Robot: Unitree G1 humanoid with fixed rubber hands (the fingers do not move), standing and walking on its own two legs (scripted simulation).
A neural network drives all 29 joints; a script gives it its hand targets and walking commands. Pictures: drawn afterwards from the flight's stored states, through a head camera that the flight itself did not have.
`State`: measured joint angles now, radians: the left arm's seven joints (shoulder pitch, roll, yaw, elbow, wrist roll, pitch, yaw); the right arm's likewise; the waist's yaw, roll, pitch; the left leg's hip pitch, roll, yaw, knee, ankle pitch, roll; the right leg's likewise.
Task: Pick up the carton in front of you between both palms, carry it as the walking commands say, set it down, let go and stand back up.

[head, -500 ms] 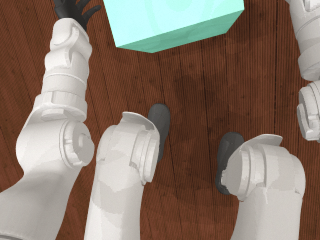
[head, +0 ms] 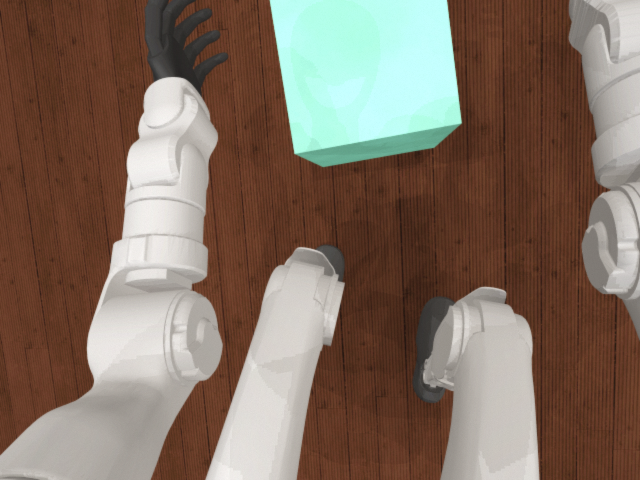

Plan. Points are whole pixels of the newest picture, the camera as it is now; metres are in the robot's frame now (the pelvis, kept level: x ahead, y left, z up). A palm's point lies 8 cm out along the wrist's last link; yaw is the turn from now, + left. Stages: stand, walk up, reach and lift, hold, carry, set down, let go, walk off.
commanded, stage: set down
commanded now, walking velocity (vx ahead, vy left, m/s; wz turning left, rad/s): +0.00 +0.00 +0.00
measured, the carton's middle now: (367, 85) +0.56 +0.09 -0.36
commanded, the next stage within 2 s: let go in 0.46 s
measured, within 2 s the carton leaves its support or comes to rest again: neither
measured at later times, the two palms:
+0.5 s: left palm (46, 19) +0.47 +0.26 +0.04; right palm out of the picture +0.61 -0.11 +0.04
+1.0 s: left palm out of the picture +0.36 +0.26 +0.16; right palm out of the picture +0.43 -0.16 +0.14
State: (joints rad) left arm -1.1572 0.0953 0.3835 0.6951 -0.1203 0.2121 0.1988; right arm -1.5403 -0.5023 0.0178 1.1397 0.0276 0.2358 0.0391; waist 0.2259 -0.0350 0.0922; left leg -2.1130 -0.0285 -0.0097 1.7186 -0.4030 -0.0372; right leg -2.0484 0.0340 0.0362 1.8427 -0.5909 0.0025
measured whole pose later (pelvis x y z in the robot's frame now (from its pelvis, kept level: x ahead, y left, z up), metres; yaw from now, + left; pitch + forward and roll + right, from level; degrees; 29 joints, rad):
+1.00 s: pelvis +0.08 +0.02 +0.25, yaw -4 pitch +27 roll -1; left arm -0.23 0.17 0.13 0.47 0.02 0.09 -0.13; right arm -0.42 -0.12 -0.21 0.57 -0.13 0.12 -0.11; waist 0.14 0.02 -0.02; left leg -1.00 -0.01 0.00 0.76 -0.23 0.02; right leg -0.93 0.04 0.09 0.78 -0.33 0.03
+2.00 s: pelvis +0.12 +0.01 +0.29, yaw +0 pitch -4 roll +0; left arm 0.22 0.24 0.02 0.39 0.02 0.21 -0.01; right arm 0.21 -0.21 -0.02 0.50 -0.01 0.09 0.03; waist 0.01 -0.02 0.07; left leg -0.19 -0.03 -0.05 0.49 -0.24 0.00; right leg -0.08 0.01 0.04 0.48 -0.33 0.00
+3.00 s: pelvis +0.13 +0.03 +0.29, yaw -3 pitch -2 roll +0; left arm 0.18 0.38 0.01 0.91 0.03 -0.01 0.03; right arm 0.12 -0.35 -0.02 0.97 -0.02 0.00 -0.01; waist -0.01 -0.05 0.02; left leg -0.18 -0.03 -0.01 0.44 -0.23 0.03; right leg -0.07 -0.01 0.07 0.39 -0.29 0.03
